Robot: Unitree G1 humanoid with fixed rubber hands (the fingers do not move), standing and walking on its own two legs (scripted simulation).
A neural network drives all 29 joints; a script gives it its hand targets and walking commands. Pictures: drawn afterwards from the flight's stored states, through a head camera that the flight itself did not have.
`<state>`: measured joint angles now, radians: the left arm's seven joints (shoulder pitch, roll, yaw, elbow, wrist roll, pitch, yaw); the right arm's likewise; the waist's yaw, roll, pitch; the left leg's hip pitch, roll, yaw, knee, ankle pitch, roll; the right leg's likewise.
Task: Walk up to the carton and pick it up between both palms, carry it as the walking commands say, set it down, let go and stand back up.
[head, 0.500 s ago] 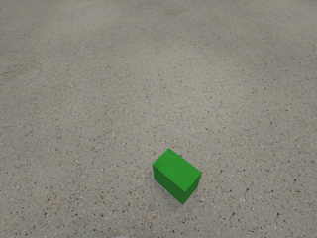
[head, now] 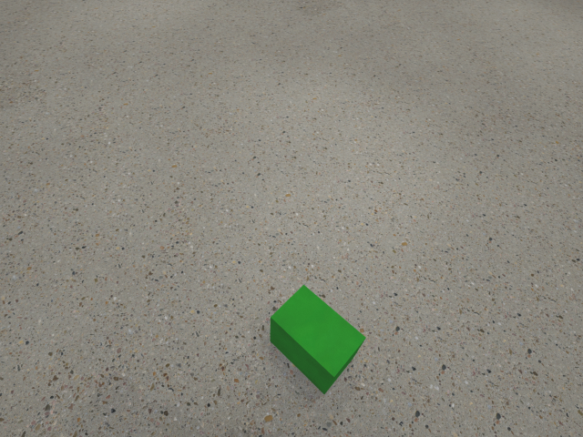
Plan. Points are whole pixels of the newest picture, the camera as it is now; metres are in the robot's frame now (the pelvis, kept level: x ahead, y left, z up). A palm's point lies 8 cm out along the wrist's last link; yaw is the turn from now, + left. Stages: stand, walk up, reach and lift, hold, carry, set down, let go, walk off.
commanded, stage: walk up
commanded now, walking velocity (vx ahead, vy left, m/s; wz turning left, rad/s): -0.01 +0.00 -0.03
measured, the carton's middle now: (314, 339) +0.48 -0.09 -0.67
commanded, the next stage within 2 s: none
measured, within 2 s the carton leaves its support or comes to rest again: neither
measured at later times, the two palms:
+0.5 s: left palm out of the picture +0.06 +0.20 -0.14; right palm out of the picture +0.01 -0.31 -0.14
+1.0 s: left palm out of the picture +0.00 +0.18 -0.12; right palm out of the picture +0.02 -0.33 -0.14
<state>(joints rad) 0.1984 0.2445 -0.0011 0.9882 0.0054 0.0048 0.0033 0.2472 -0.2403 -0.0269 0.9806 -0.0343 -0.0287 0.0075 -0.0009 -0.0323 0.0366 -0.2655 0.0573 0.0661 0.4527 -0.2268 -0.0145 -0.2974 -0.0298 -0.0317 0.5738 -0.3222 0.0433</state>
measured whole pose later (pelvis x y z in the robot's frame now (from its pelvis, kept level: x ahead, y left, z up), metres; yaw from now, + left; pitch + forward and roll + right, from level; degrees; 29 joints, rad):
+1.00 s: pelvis +0.01 -0.07 +0.01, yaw -2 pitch +0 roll +2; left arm 0.34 0.22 0.00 1.07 0.01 -0.03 0.03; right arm 0.22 -0.24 -0.03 1.08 -0.02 0.04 -0.01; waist 0.00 0.01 0.04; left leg -0.32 0.06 0.03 0.75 -0.38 -0.07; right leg -0.13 -0.02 -0.04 0.39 -0.25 -0.03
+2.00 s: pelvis +0.03 -0.02 -0.02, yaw -12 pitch +0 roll +2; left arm 0.31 0.22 0.00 0.97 0.01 0.03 0.04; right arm 0.21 -0.24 -0.05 0.95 -0.03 0.08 -0.02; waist 0.00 0.03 0.04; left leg -0.41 0.04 0.09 0.93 -0.38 0.00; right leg -0.30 -0.04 0.08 0.66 -0.38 0.03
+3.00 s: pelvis +0.20 +0.15 +0.00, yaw -35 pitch +0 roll -4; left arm 0.27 0.24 0.00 0.90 0.01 0.07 0.02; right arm 0.26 -0.23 -0.03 0.83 -0.03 0.03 -0.01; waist 0.00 -0.01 0.04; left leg -0.25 0.08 0.11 0.58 -0.34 0.03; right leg -0.43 0.01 0.05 0.88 -0.39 0.05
